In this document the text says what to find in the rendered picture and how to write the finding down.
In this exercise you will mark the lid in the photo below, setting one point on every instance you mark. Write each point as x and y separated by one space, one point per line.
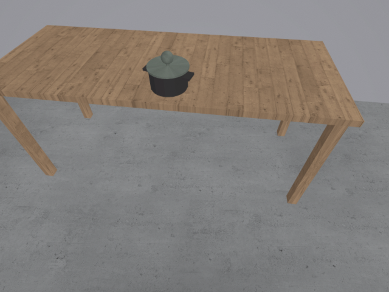
158 69

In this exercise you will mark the table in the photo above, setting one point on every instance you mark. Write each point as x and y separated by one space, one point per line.
262 78

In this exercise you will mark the pot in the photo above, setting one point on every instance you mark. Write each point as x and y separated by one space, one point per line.
170 87

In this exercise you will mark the knob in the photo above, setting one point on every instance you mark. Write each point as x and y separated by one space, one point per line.
167 57

